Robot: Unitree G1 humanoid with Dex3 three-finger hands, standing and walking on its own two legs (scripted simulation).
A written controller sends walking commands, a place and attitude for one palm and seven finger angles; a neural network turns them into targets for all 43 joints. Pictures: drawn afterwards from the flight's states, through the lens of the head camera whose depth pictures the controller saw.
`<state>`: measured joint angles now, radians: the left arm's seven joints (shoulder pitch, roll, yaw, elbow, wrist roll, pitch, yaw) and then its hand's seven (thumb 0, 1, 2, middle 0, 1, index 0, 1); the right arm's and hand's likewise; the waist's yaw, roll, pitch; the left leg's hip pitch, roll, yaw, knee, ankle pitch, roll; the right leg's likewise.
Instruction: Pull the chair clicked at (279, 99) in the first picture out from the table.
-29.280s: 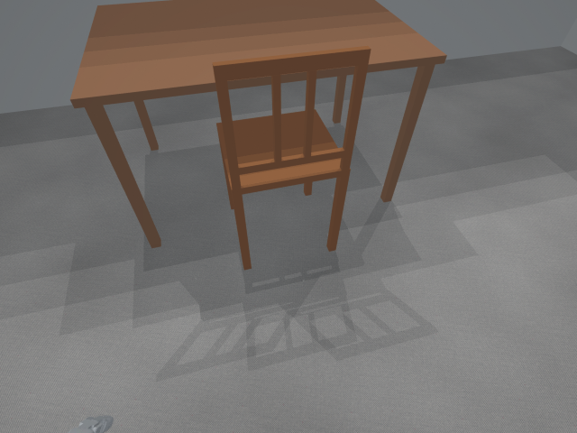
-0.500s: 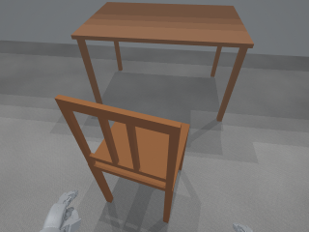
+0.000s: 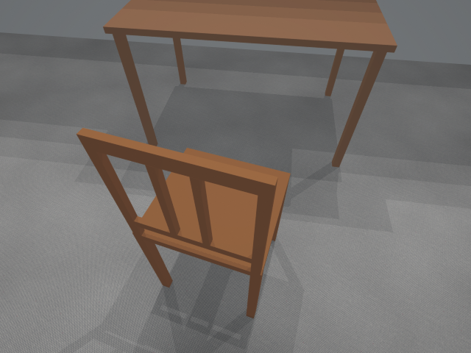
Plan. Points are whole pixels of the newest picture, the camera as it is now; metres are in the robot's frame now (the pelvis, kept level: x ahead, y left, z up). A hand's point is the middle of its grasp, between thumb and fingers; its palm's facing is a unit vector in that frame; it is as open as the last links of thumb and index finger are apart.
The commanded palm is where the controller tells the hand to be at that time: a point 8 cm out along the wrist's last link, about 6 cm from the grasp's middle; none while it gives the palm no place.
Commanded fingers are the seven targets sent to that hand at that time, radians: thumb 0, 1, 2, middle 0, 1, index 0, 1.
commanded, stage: let the arm hang, fingers relaxed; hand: left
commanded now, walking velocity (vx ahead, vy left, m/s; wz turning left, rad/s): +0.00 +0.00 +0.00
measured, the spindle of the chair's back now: (165, 202) +0.44 +0.20 -0.08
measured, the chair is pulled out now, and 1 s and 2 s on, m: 0.63 0.63 0.63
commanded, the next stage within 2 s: look to check the result in 0.42 s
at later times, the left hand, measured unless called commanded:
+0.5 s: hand out of the picture +0.01 +0.17 -0.17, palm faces +0.01 -0.98 -0.20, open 7.3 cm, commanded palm none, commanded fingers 0.00 0.90 0.90 -0.20 -0.30 -0.20 -0.30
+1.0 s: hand out of the picture +0.01 +0.15 -0.17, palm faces +0.01 -0.98 -0.18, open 7.3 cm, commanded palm none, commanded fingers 0.00 0.90 0.90 -0.20 -0.30 -0.20 -0.30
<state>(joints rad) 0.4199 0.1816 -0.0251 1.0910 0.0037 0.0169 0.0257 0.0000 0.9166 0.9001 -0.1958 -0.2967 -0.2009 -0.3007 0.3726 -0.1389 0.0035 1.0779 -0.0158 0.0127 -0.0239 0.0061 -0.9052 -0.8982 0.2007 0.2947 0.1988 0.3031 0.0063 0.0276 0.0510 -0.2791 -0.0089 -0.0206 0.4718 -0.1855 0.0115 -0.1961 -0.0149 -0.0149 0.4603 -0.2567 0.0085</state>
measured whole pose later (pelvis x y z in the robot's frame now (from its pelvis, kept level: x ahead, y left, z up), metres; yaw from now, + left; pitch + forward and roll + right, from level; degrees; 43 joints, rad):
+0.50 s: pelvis +0.00 -0.01 +0.00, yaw +0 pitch -1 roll +0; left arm 0.30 0.16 -0.02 1.05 0.00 0.00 0.03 0.00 0.91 0.90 -0.20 -0.30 -0.20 -0.30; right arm 0.32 -0.14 0.01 1.08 -0.02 0.00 -0.03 0.01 -0.91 -0.90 0.20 0.29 0.20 0.30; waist -0.01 0.02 0.05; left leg -0.25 0.00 -0.02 0.45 -0.18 0.00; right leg -0.17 0.00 -0.02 0.44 -0.25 0.00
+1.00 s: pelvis +0.01 -0.01 +0.00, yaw +0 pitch -1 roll +0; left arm 0.31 0.14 -0.02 1.07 0.00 0.00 0.03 0.00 0.91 0.90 -0.20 -0.30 -0.20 -0.30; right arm 0.30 -0.14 0.01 1.09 -0.02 0.00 -0.03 0.00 -0.91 -0.90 0.20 0.29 0.20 0.30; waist 0.00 0.02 0.06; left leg -0.24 0.00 -0.02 0.44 -0.19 -0.01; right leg -0.16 0.00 -0.02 0.43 -0.26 0.00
